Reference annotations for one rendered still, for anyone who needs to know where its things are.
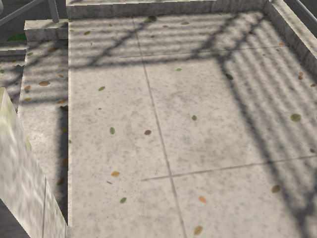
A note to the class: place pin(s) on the stairs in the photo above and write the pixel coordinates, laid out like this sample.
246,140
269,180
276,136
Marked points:
38,89

